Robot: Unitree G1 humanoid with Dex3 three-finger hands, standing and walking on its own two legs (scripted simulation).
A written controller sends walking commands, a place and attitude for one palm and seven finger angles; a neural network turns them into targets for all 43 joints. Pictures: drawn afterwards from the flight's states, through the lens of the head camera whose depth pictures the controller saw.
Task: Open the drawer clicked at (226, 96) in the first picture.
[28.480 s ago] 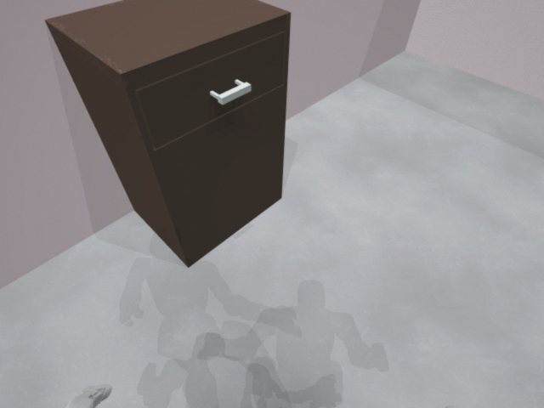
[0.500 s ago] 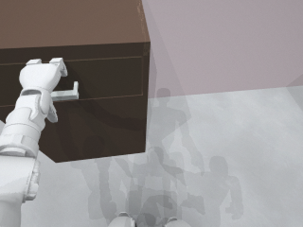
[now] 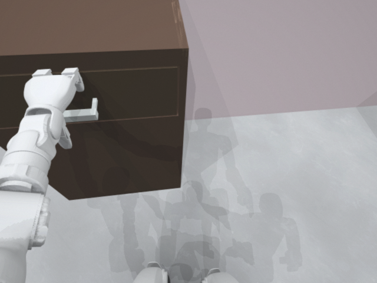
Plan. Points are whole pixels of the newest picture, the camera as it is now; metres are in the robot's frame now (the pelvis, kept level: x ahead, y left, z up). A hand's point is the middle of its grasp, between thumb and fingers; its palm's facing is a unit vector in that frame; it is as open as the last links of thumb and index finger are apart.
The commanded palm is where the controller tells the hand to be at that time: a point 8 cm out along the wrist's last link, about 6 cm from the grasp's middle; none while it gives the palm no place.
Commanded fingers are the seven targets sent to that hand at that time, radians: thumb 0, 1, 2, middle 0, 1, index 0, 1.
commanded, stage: lower the fingers behind the handle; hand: left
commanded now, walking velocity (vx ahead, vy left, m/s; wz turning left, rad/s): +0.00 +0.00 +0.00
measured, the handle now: (74, 109) +0.53 +0.27 +0.00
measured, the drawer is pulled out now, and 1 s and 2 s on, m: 0.00 0.00 0.00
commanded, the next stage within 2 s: lift the fingers back up to retry in 1.58 s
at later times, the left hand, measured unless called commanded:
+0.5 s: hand (64, 110) +0.49 +0.26 +0.05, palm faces +0.00 -0.01 -1.00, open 13.7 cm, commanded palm +0.47 +0.27 +0.06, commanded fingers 0.00 -0.50 0.30 -0.30 -1.20 -0.30 -1.20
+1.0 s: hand (61, 121) +0.48 +0.28 +0.01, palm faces +0.00 +0.01 -1.00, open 13.6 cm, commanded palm +0.48 +0.26 +0.03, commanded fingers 0.00 -0.50 0.30 -0.30 -1.20 -0.30 -1.20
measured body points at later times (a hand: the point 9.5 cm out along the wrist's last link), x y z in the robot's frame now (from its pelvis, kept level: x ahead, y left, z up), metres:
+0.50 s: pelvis +0.00 +0.00 -0.01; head +0.09 +0.01 +0.43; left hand +0.48 +0.26 +0.10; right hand +0.01 -0.27 -0.13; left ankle +0.05 +0.08 -0.69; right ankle +0.00 -0.12 -0.69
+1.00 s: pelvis -0.01 +0.00 -0.03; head +0.11 +0.02 +0.40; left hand +0.48 +0.28 +0.06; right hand +0.01 -0.27 -0.15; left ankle +0.05 +0.08 -0.69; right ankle +0.00 -0.12 -0.69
